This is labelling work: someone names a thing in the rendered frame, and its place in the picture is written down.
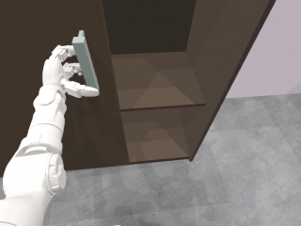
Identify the left robot upper arm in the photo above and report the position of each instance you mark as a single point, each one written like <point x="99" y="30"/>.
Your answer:
<point x="31" y="181"/>

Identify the left robot forearm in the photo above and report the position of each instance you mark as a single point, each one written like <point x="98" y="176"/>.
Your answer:
<point x="47" y="126"/>

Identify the wardrobe door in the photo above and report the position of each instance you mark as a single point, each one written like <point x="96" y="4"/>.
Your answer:
<point x="30" y="30"/>

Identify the left robot hand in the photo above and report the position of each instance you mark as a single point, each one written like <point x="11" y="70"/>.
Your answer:
<point x="55" y="74"/>

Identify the handle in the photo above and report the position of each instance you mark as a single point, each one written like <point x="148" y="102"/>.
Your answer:
<point x="83" y="56"/>

